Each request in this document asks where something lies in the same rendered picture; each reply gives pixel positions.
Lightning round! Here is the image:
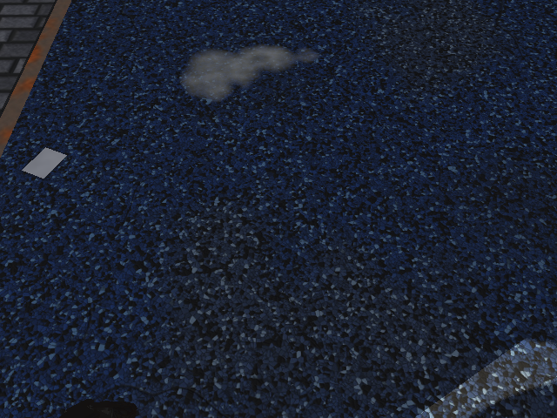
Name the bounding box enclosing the robot left hand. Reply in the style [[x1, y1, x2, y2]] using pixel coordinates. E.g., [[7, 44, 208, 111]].
[[59, 399, 138, 418]]

